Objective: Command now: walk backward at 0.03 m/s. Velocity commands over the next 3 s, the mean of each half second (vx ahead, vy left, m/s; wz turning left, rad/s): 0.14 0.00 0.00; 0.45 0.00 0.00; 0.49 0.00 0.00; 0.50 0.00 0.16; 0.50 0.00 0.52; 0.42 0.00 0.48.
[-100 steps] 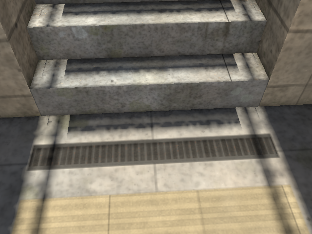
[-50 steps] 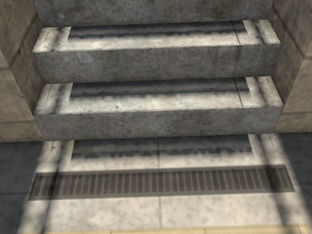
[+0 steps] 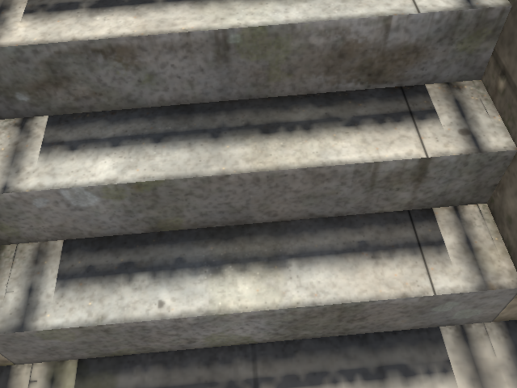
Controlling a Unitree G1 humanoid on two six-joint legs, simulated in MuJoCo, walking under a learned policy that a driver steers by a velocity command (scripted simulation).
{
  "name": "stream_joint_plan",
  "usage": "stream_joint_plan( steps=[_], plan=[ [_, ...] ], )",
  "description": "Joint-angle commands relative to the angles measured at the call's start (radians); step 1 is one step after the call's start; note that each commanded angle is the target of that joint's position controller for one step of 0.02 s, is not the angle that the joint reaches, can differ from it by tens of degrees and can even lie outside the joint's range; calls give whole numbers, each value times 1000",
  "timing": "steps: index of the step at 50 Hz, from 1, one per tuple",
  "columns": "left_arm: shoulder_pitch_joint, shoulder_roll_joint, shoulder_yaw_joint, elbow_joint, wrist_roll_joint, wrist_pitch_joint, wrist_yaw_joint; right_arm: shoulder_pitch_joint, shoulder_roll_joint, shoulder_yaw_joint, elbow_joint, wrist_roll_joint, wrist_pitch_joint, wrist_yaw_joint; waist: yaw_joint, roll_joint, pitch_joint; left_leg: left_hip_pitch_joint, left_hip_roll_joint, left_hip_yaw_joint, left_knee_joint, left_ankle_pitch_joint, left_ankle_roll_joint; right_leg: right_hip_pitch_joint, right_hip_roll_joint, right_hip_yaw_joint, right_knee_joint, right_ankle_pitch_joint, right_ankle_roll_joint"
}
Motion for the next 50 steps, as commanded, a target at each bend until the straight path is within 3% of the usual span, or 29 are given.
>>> stream_joint_plan(
  steps=[1,2,3,6,7,8,9,10,11,12,13,15,18,23,26,28,29,30,31,32,33,35,40,44,45,47,48,49,50],
  plan=[
    [-101,228,57,-85,-8,20,18,80,-86,-19,-29,6,31,-23,-30,-125,-264,90,15,9,-24,53,-39,132,-272,145,-13,843,-170],
    [-88,233,60,-79,-6,36,23,70,-91,-23,-35,6,44,-29,-21,-135,-244,70,14,12,4,48,-40,110,-281,154,-24,773,-183],
    [33,135,37,-17,-2,46,17,137,-61,-14,-1,-27,55,-22,-18,-110,-189,80,1,41,-17,57,-5,86,-258,106,-9,741,-162],
    [15,167,48,-12,11,71,14,91,-71,-14,-18,-22,66,-19,-5,-158,-141,69,-2,49,-34,32,31,45,-261,136,3,608,-153],
    [-3,158,45,-17,16,75,14,93,-64,-10,-14,-21,66,-18,-5,-153,-163,105,10,44,-70,43,38,31,-273,155,-11,476,-152],
    [-127,197,52,-65,-3,70,24,13,-86,-20,-45,14,62,-21,-23,-124,-195,181,47,9,-156,106,29,-22,-287,192,-53,165,-151],
    [-161,168,43,-64,-18,64,26,30,-77,-19,-28,9,55,-19,-47,-104,-190,285,38,27,-299,188,40,-87,-253,188,-69,-174,-110],
    [-62,101,19,-17,13,71,12,125,-32,5,23,-44,46,-13,-33,-85,-139,363,7,39,-423,137,51,-141,-207,184,-67,-334,-53],
    [-1,73,14,2,16,74,2,152,-80,1,28,-66,27,-13,-20,54,-80,346,133,-131,-576,31,73,-170,-130,132,47,-402,-3],
    [34,29,4,-15,-5,72,-3,139,-193,-23,18,-41,22,-10,12,225,-54,282,273,-374,-716,-293,155,-228,12,13,194,-418,36],
    [-38,115,24,-29,21,78,-7,159,-231,-41,41,-35,25,-2,-47,243,28,149,334,-474,-802,-427,235,-220,7,60,373,-417,36],
    [-48,155,44,-41,17,75,-28,74,-167,-29,28,-23,12,8,19,183,33,163,255,-364,-815,-297,205,-232,-21,105,471,-310,46],
    [-37,115,46,-18,29,47,-47,92,-130,-25,35,-17,-17,8,15,85,-48,307,182,-217,-761,-53,182,-233,-28,71,464,-223,66],
    [-121,73,33,-63,20,25,-40,172,-137,-34,67,-22,-37,6,-31,99,-62,351,201,-201,-733,-14,225,-208,-44,49,286,-230,83],
    [-85,72,30,-60,15,23,-30,146,-156,-45,54,-20,-44,14,-10,93,-50,258,206,-192,-713,-38,233,-59,-26,17,120,-211,58],
    [21,81,35,-19,19,7,-15,121,-143,-42,44,1,-45,14,37,48,-62,153,155,-146,-631,-6,204,147,-5,12,-21,-126,34],
    [116,110,44,11,20,-7,-8,96,-104,-32,30,-1,-50,16,72,1,-102,74,108,-94,-521,47,173,296,-49,66,-35,-146,24],
    [200,201,64,27,29,-17,1,35,-35,-11,-11,7,-58,24,112,-168,-112,-75,5,18,-315,52,118,379,-218,315,-154,-338,-22],
    [285,291,92,58,14,-10,-3,9,-38,-5,-52,-9,-62,28,127,-327,-73,-244,-57,89,-151,-89,102,407,-368,568,-269,-461,-109],
    [264,231,82,58,18,-8,-6,-23,-105,-22,-54,-31,-57,33,102,-211,-11,-283,-6,26,0,-84,115,359,-396,588,-272,-461,-138],
    [198,172,68,39,15,-10,-12,4,-99,-24,-35,-32,-56,42,53,-139,5,-277,21,2,58,-11,120,310,-350,519,-268,-418,-120],
    [138,130,55,15,9,-24,-12,29,-75,-22,-17,-28,-57,54,10,-117,-4,-248,54,11,77,108,105,280,-284,387,-284,-231,-87],
    [173,101,41,42,0,-50,-16,-77,-22,0,-54,-42,-50,50,5,-106,-58,-165,31,83,-28,202,40,228,-212,166,-178,387,-94],
    [161,154,46,39,2,-46,-10,-174,-31,12,-90,-23,-54,31,22,-155,-81,10,-27,124,-267,258,58,182,-186,123,-118,576,-69],
    [190,137,44,53,4,-43,-3,-64,-17,13,-54,-18,-50,17,0,-193,-142,105,-40,128,-232,261,75,188,-205,118,-50,645,-80],
    [144,121,37,44,-12,-42,-2,66,-47,0,-9,-25,-61,-1,-68,-118,-181,253,-68,132,-341,305,107,161,-175,104,123,700,-61],
    [126,126,35,34,-17,-42,-4,156,-75,-13,18,-37,-71,-7,-107,-72,-207,378,-46,110,-401,324,117,89,-141,94,263,589,-41],
    [101,94,23,0,-18,-43,-4,280,-167,-36,38,-62,-79,-16,-149,56,-237,524,152,-120,-469,400,149,-88,-82,57,521,262,-12],
    [240,-3,5,-4,-18,-29,-3,299,-282,-62,48,-52,-70,-11,-54,249,-272,589,387,-461,-559,561,294,-303,52,33,814,-406,13]
  ],
)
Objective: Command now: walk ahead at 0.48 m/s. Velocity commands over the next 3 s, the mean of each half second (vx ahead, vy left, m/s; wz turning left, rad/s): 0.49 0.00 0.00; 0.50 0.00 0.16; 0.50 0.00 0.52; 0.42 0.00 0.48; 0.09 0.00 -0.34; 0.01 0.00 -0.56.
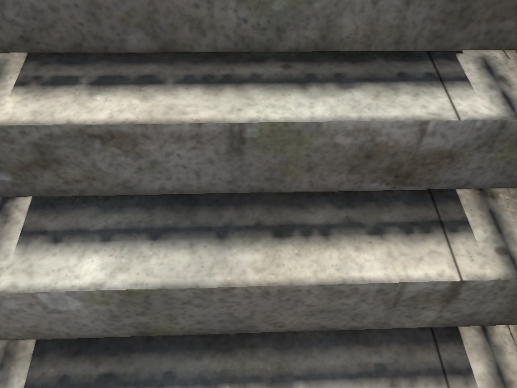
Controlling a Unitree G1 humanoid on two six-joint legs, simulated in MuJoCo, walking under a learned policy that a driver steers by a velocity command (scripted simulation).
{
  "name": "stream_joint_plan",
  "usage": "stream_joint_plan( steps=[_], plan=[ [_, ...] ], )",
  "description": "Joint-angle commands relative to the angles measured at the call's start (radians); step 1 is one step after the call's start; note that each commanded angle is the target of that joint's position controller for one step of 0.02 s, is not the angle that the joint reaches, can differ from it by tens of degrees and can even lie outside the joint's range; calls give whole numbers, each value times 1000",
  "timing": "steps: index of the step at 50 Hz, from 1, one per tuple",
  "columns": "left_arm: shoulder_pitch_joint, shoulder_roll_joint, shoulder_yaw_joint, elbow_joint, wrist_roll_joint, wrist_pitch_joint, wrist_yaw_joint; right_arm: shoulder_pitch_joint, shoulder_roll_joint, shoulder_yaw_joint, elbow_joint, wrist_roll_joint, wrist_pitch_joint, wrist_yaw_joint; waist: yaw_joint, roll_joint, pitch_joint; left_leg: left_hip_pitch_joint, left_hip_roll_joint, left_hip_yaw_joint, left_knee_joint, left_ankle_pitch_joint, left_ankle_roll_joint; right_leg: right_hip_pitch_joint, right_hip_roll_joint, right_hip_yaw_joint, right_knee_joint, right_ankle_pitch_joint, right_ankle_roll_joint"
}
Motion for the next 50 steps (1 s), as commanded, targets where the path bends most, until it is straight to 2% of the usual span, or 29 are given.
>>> stream_joint_plan(
  steps=[1,3,5,10,13,15,16,20,23,26,27,28,29,30,31,32,33,34,36,37,38,39,40,42,43,45,46,49,50],
  plan=[
    [55,69,10,-54,25,18,7,350,-261,-75,66,25,18,-4,-91,138,-169,442,423,-601,-257,-8,244,-482,-20,54,669,-89,-28],
    [-51,81,22,-71,43,17,-14,206,-115,-38,26,35,24,15,-53,85,1,225,307,-463,-362,-336,190,-540,-76,64,716,61,-21],
    [-34,52,20,-64,54,39,-22,231,-88,-28,49,38,9,5,-17,77,10,159,243,-359,-353,-235,147,-550,-83,46,833,137,-7],
    [-130,1,8,-137,58,66,-11,336,-91,-16,91,25,-5,6,-20,26,-18,128,220,-245,-274,75,177,-698,-86,20,998,212,25],
    [-194,7,9,-185,73,78,-9,390,-102,-12,98,23,-5,-8,-34,43,-13,178,239,-284,-272,46,203,-804,-101,23,980,247,39],
    [-215,-27,3,-208,55,88,7,473,-105,-18,121,17,-5,-10,-62,117,-26,246,276,-344,-285,-39,253,-939,-74,-3,1248,143,29],
    [-272,-19,2,-258,55,87,13,489,-111,-23,122,18,-4,-9,-66,93,19,301,302,-384,-307,-126,263,-1075,-99,33,1298,82,26],
    [-577,-71,-36,-464,51,86,36,599,-107,-19,176,16,-30,-27,-131,63,118,523,380,-432,-353,-295,199,-1530,-117,110,1568,-195,-25],
    [-629,-92,-61,-554,30,78,36,571,-107,-9,183,12,-23,-19,-115,59,124,501,367,-343,-402,-367,147,-1597,-122,90,1594,-267,-61],
    [-696,-112,-97,-670,30,83,24,483,-110,8,182,46,-3,-30,-89,28,132,228,245,-183,-562,-128,110,-1259,-155,-40,1179,-178,-53],
    [-655,-175,-128,-682,29,94,16,442,-135,3,142,63,13,-36,-70,7,60,85,245,-120,-664,165,125,-874,-154,-78,900,-119,-81],
    [-533,-181,-120,-634,18,108,27,406,-135,3,121,81,15,-27,-39,54,-24,39,217,-48,-627,544,140,-581,-110,-122,805,-48,-98],
    [-353,-90,-75,-557,-1,108,37,405,-190,-3,80,85,-5,-10,19,115,-188,92,226,-20,-409,1309,142,-338,-8,-179,774,-80,-97],
    [-61,-12,-30,-477,2,109,50,373,-285,-39,70,112,-28,15,174,208,-393,228,269,-40,-117,1716,121,-142,25,-155,670,71,-109],
    [77,89,13,-428,48,102,51,339,-347,-75,55,146,-48,38,245,171,-534,299,254,-76,200,1655,71,-33,22,20,469,62,-122],
    [158,245,57,-344,72,115,71,315,-254,-67,-9,145,-65,84,231,-207,-548,-48,45,-153,590,956,4,145,-229,596,64,23,-199],
    [76,309,84,-314,36,143,77,331,-155,-63,-16,62,-64,105,162,-351,-575,-176,-149,-282,1102,79,-16,92,-346,1039,-362,-45,-187],
    [-107,245,72,-322,20,135,61,376,-33,-52,-37,12,-49,106,38,-216,-466,-291,-110,-414,1418,86,-21,-65,-378,1010,-354,-263,-148],
    [-274,20,14,-202,26,111,28,221,69,-15,-152,-27,-12,67,-100,2,-90,-514,-41,-250,1486,205,16,-395,-304,675,-173,-430,-138],
    [-249,-74,-10,-124,34,89,18,169,125,6,-190,-19,1,36,-115,-13,-23,-579,-63,-271,1583,175,39,-470,-264,498,-118,-256,-104],
    [-225,-103,-17,-77,46,66,8,173,151,22,-213,-3,16,17,-134,-45,1,-645,-70,-286,1679,109,51,-462,-258,405,-138,-128,-90],
    [-192,-113,-18,-43,43,37,-4,200,153,28,-202,8,28,8,-143,-31,11,-705,-69,-298,1698,124,59,-426,-256,314,-151,-10,-74],
    [-201,-38,-27,-97,142,8,-96,189,-21,5,-213,100,58,82,-107,-27,8,-772,-57,-428,1508,331,215,-478,-212,255,-234,198,-39],
    [-357,64,1,-133,98,-15,-111,206,-80,-24,-224,79,56,108,-183,-31,-91,-628,-56,-268,1418,351,205,-560,-179,51,-328,221,-41],
    [-225,87,1,-75,90,-9,-110,191,-52,-6,-210,60,83,141,-152,-137,-115,-793,-73,-212,1766,235,209,-408,-243,138,-364,216,-160],
    [10,-70,-71,34,115,8,-105,162,7,27,-176,40,95,130,-126,-62,-50,-1238,-82,-351,2107,166,280,-102,-303,220,-322,172,-148],
    [95,-71,-84,68,128,6,-106,104,33,45,-192,35,90,120,-108,-25,-44,-1358,-70,-354,2087,181,289,-4,-284,174,-295,197,-120],
    [46,-7,-73,31,142,-23,-101,-95,3,58,-286,69,95,117,-105,-31,-131,-1145,21,-118,1750,247,233,-143,-199,-63,-420,255,-87],
    [27,-2,-70,16,125,-25,-98,-166,-24,50,-314,75,111,109,-88,-69,-154,-1032,45,-30,1610,201,202,-214,-186,-113,-467,319,-111]
  ],
)
Over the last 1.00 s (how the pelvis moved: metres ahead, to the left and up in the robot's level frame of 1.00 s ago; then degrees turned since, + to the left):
0.24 0.02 -0.02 -1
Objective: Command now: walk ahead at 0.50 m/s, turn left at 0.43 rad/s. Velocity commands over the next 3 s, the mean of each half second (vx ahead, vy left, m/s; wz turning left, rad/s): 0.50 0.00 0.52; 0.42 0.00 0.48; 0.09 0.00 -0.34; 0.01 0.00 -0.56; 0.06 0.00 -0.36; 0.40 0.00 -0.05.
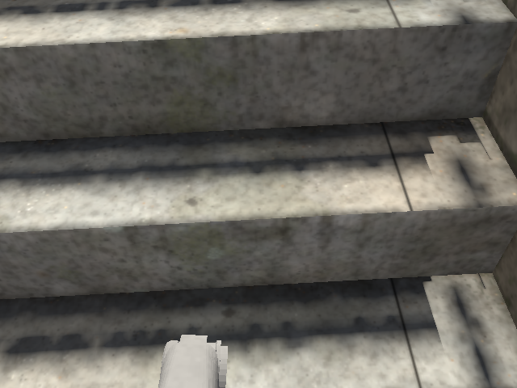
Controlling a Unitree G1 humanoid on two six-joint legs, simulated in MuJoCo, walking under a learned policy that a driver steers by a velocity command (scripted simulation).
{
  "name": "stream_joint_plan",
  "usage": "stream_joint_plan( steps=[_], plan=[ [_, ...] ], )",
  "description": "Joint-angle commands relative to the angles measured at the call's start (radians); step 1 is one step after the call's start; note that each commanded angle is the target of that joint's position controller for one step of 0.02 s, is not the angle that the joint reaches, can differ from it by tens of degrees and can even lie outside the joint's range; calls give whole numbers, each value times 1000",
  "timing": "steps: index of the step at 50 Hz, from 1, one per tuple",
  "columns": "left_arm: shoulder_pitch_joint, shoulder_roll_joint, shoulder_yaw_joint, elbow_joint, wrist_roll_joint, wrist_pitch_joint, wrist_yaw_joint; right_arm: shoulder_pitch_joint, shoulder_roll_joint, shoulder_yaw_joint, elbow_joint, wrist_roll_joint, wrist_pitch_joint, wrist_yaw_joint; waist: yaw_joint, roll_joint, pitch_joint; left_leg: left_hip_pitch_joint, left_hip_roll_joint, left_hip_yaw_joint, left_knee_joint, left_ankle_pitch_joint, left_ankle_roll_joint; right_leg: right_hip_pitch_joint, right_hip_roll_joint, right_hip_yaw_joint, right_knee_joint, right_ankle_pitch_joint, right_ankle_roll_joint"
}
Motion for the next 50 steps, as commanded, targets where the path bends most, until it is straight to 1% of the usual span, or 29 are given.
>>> stream_joint_plan(
  steps=[1,4,6,8,9,10,11,12,13,14,15,18,19,21,25,26,27,28,29,30,31,33,34,36,41,43,46,49,50],
  plan=[
    [33,51,-7,-42,-2,-23,2,-248,-78,-5,-140,17,29,-17,25,-112,-25,99,93,189,-295,-55,-2,-46,-163,36,-310,280,-120],
    [57,246,23,-1,-56,26,-70,-450,-66,31,-231,-25,135,6,-14,-200,-60,450,15,375,-815,-518,-22,-99,-297,49,-414,1417,-271],
    [-77,400,68,-41,-105,-7,-93,-124,-70,29,-154,-35,140,41,-170,-262,-138,502,-38,364,-947,-396,-69,270,-372,-15,-223,2253,-291],
    [-3,339,63,-34,-68,11,-103,-19,-147,-5,-98,-33,122,13,-115,-237,-210,613,-156,351,-1238,-463,-69,440,-328,-3,36,2395,-301],
    [-70,320,115,-213,-188,-20,85,148,-108,-33,-28,-77,45,-43,-114,-127,-309,1039,-165,228,-1173,-687,-35,255,-258,-58,273,2085,-130],
    [-145,326,113,-276,-192,-30,125,246,-125,-51,29,-77,29,-90,-145,50,-284,1177,-93,-47,-1403,-761,-5,-29,-207,-9,491,1628,-124],
    [-302,241,105,-354,-145,-40,125,230,-207,-85,54,-57,29,-131,-138,300,-217,1219,68,-607,-1776,-962,121,-393,49,54,999,538,-67],
    [-373,117,74,-420,-59,-39,98,114,-211,-100,12,-53,17,-131,-89,185,-144,1107,121,-730,-1935,-846,151,-507,86,276,1465,407,-38],
    [-381,51,58,-496,-45,-19,92,104,-216,-104,43,-54,-8,-121,-19,111,-97,1102,128,-675,-1901,-840,117,-630,87,307,1620,369,-46],
    [-245,131,81,-311,-111,21,13,344,-181,-70,128,-41,-27,-34,-122,12,109,1127,103,-599,-1803,-432,58,-962,180,537,1728,320,-90],
    [-285,148,86,-371,-94,3,-5,374,-200,-90,194,-7,-60,-11,-64,83,97,1243,134,-480,-1758,-156,52,-1084,184,499,1751,175,-114],
    [-439,81,32,-459,-67,-13,30,190,-79,-60,182,-59,-82,-1,105,-53,31,1070,68,-151,-1872,-162,-25,-999,52,266,1454,38,-157],
    [-463,97,34,-478,-86,-9,42,143,-134,-78,141,-52,-78,-12,100,75,13,950,58,-208,-1934,-276,10,-973,83,236,1614,-62,-109],
    [-478,90,8,-451,-76,22,51,332,-114,-60,228,-91,-76,-9,65,-4,12,1030,123,-357,-1959,-452,-4,-1106,81,264,1835,-16,-96],
    [-718,138,19,-649,-77,49,92,441,-199,-56,257,-81,-92,-11,61,26,-63,1265,151,-369,-1946,133,-27,-1051,11,265,1374,-152,-45],
    [-725,180,24,-685,-80,77,84,171,-306,-89,127,-9,-98,0,191,-43,-69,958,174,-340,-2146,348,43,-602,62,132,877,-474,6],
    [-662,174,42,-686,-112,114,61,219,-375,-104,141,11,-99,26,201,141,-90,858,269,-454,-2187,848,124,-353,109,141,847,-339,45],
    [-433,178,68,-602,-127,104,43,181,-374,-109,94,9,-111,51,242,193,-180,1004,300,-371,-2069,1388,159,-231,186,30,899,-104,56],
    [-218,262,107,-536,-135,94,58,208,-323,-119,110,-25,-113,78,295,-13,-321,1031,198,-256,-1676,1706,66,-37,147,248,634,51,-72],
    [51,373,139,-455,-117,95,75,299,-153,-75,87,-102,-109,94,287,-306,-529,752,34,-231,-1346,1155,-14,348,-91,798,302,261,-328],
    [63,384,129,-454,-44,120,64,319,-109,-63,195,-95,-85,96,303,-467,-351,526,-137,-236,-709,10,-96,170,-310,1326,-7,-16,-491],
    [-10,254,101,-325,-102,81,42,186,-83,-49,176,-6,-85,45,177,-236,83,110,-69,-182,-165,-24,-25,-39,-274,1115,-21,-506,-350],
    [-48,101,58,-253,-88,90,27,157,-120,-55,162,-18,-74,35,133,-16,64,63,-75,-208,-127,-77,33,-8,-273,985,-17,-368,-319],
    [-183,-64,7,-163,-73,51,30,143,-23,-14,101,-32,-54,6,-16,34,46,39,-19,-201,-189,-124,64,-77,-195,634,1,-153,-161],
    [-266,4,-2,-146,-1,-18,42,-12,-24,16,-16,10,-38,4,-88,2,43,224,76,114,-331,-90,27,-387,-53,115,-207,55,-71],
    [-25,76,4,-84,5,-23,78,-81,16,45,-28,-9,-32,22,-1,-118,26,56,59,132,9,-239,-5,-177,-110,192,-225,143,-133],
    [225,43,-15,1,44,-8,64,-212,-10,62,-124,-2,-23,-11,69,-1,86,-350,110,48,-208,-246,19,257,-234,300,-244,204,-131],
    [361,11,-28,68,25,-8,18,-458,-24,48,-244,-51,51,-14,86,-97,86,-133,227,221,-430,-120,15,116,-226,258,-332,379,-135],
    [186,6,3,-48,-202,-23,133,-348,14,33,-186,-57,42,-55,60,-4,293,78,174,248,-485,-345,-163,21,-232,292,-429,522,-123]
  ],
)
Over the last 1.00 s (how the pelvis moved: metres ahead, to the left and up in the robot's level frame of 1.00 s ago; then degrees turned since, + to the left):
0.44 -0.12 0.21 4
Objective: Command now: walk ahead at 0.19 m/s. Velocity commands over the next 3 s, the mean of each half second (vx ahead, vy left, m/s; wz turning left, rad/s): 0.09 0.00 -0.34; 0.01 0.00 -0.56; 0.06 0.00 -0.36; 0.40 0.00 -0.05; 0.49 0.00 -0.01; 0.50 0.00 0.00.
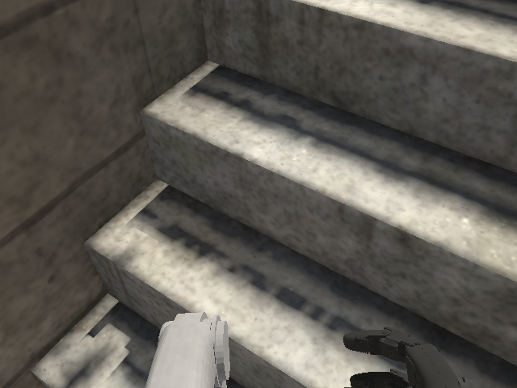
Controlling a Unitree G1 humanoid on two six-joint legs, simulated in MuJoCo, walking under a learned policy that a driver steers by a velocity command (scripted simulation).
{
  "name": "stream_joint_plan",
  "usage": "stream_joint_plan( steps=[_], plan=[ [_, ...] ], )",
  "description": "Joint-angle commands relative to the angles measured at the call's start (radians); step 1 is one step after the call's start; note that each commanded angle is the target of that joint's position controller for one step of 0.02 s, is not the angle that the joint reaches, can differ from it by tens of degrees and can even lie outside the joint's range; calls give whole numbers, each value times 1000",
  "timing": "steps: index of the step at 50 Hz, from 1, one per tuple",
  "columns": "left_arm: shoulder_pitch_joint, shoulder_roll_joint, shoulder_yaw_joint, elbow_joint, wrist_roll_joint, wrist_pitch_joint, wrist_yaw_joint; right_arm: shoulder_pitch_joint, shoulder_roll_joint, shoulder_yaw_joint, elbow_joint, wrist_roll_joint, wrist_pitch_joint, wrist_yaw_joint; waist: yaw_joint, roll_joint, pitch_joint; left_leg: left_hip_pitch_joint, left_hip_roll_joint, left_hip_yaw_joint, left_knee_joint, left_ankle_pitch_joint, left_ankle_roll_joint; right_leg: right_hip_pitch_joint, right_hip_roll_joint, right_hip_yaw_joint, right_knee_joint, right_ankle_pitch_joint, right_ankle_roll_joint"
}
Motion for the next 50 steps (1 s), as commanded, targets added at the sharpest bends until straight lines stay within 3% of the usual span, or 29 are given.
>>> stream_joint_plan(
  steps=[1,2,3,5,6,7,8,9,10,11,13,15,16,18,20,23,26,29,30,32,33,35,39,43,44,46,47,48,50],
  plan=[
    [3,136,45,-76,-193,-32,114,-167,-22,-25,-138,6,21,-62,-69,28,309,303,35,51,-255,-219,-151,-159,-277,262,-314,729,-148],
    [67,229,45,4,-57,-16,-41,-423,-26,-21,-250,-15,75,22,-137,-181,-64,483,-32,173,-384,-253,-11,-139,-253,100,-234,1218,-140],
    [155,250,53,31,-43,-28,-95,-433,-51,-43,-265,-12,88,43,-134,-215,-40,591,-73,271,-414,-285,-18,-119,-251,100,-129,1905,-195],
    [133,343,104,-8,-90,-55,-117,-218,-100,-63,-185,-15,57,17,-178,-329,-144,876,-183,251,-766,-202,-53,106,-264,158,-35,2316,-144],
    [23,373,130,-39,-112,-59,-130,-74,-153,-78,-118,-20,29,-30,-237,-306,-134,1058,-158,145,-1002,-117,-30,75,-258,181,123,2264,-81],
    [82,288,114,-79,-18,-48,-136,329,-186,-88,32,-16,26,-46,-275,-41,-520,1721,67,-233,-959,639,127,-272,-240,243,430,1687,-58],
    [-17,221,130,-175,-41,-37,-126,571,-272,-110,62,-89,48,-43,-347,267,-643,1822,319,-765,-1319,814,330,-484,76,258,864,327,-41],
    [-61,245,172,-131,-119,-19,-136,574,-346,-178,89,-110,4,-40,-342,180,-411,1563,340,-906,-1508,790,329,-611,114,420,1536,287,-14],
    [-133,197,182,-145,-130,-21,-132,381,-354,-186,106,-60,-44,-41,-245,118,-187,1318,308,-835,-1586,278,228,-767,91,448,1768,289,-25],
    [-106,168,171,-104,-112,-24,-113,229,-290,-167,117,-25,-71,-32,-182,11,-128,1245,308,-730,-1536,213,208,-800,55,443,1889,229,-43],
    [-195,24,115,-150,-74,2,-93,97,-103,-111,223,-18,-102,5,-41,-130,-22,1126,193,-324,-1566,-76,43,-824,-10,405,1683,230,-141],
    [-165,18,104,-143,-82,35,-83,2,15,-86,189,-20,-116,-17,11,-101,-14,1078,124,-130,-1598,-64,-31,-806,-40,383,1506,172,-145],
    [-196,31,100,-143,-82,43,-90,-5,-11,-85,175,-31,-111,-29,37,-39,-34,1066,57,11,-1606,32,-75,-746,-43,336,1494,156,-139],
    [-212,80,99,-170,-78,30,-120,-160,-168,-120,64,-33,-119,-36,107,-45,-42,897,-16,237,-1701,180,-129,-442,-25,211,1224,193,-61],
    [-282,157,107,-185,-88,22,-150,-138,-296,-159,46,-24,-132,-48,63,40,-28,1002,-4,274,-1749,251,-116,-306,-1,138,1005,114,38],
    [-327,218,110,-271,-99,3,-96,-133,-364,-189,25,-45,-142,-56,17,61,-26,1311,227,122,-1685,608,16,-387,-54,260,814,112,50],
    [-337,190,103,-345,-77,8,-15,-14,-317,-194,76,-26,-144,-49,-41,96,3,1535,257,84,-1582,571,23,-425,-59,232,502,75,63],
    [-393,249,126,-403,-88,-6,14,144,-252,-190,113,9,-111,-47,-130,-27,40,1539,183,97,-1453,121,-86,-373,23,181,213,475,-44],
    [-395,317,139,-417,-98,-10,29,148,-192,-176,67,6,-115,-57,-165,-158,-28,1405,61,195,-1306,-59,-186,-248,-92,412,214,801,-201],
    [-232,364,171,-374,-111,-8,31,-102,-178,-162,-53,6,-122,-89,-27,-249,-17,994,-76,164,-1131,-345,-269,-9,-188,614,103,713,-335],
    [-145,346,171,-337,-78,5,30,-211,-201,-158,-79,-11,-98,-84,61,-210,-18,807,-84,74,-917,-410,-263,69,-186,665,79,631,-346],
    [-261,346,173,-378,-66,12,20,-121,-185,-147,-37,-21,-73,-74,3,-150,-61,738,-71,-110,-465,-422,-217,-44,-227,683,102,646,-340],
    [-421,202,100,-444,-78,22,4,-22,-191,-132,-64,-18,-73,-115,-84,40,-82,665,-83,-179,-395,-311,-206,-154,-172,606,150,526,-300],
    [-483,290,123,-534,-109,11,28,-9,-163,-115,-89,-47,-80,-98,-71,-18,-107,919,-125,-36,-963,-440,-287,-288,-44,488,136,590,-240],
    [-547,345,138,-553,-85,0,35,30,-134,-117,-67,-22,-86,-84,-89,-107,-61,1093,-135,14,-1053,-352,-289,-383,-44,467,121,633,-226],
    [-603,354,149,-570,-75,14,19,198,-145,-135,1,10,-80,-74,-146,-116,-82,1308,-137,-48,-1300,40,-279,-411,-95,573,165,590,-252],
    [-560,322,145,-548,-100,20,6,181,-166,-148,-1,8,-78,-83,-137,-85,-55,1301,-155,-21,-1483,30,-262,-347,-85,589,174,529,-259],
    [-444,291,142,-520,-113,33,-14,136,-192,-156,-36,-7,-83,-100,-99,-84,-86,1356,-123,-30,-1535,85,-220,-304,-62,578,252,515,-230],
    [-263,181,120,-550,-89,32,-6,149,-376,-212,-56,-28,-88,-113,-4,238,-238,1716,234,-532,-1529,808,188,-663,193,386,701,-140,31]
  ],
)
Over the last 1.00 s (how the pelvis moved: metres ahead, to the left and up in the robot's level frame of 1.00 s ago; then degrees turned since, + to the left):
0.48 0.04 0.41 30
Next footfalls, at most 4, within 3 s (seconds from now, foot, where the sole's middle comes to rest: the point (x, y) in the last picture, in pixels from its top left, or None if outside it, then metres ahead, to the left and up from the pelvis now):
0.12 left None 0.25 0.12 -0.57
0.56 right None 0.18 -0.12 -0.57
0.96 left None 0.31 0.08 -0.57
1.34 right None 0.20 -0.11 -0.57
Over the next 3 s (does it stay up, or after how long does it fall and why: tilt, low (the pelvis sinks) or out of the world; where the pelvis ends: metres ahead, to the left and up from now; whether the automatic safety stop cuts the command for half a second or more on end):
stays up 0.62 -0.18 0.60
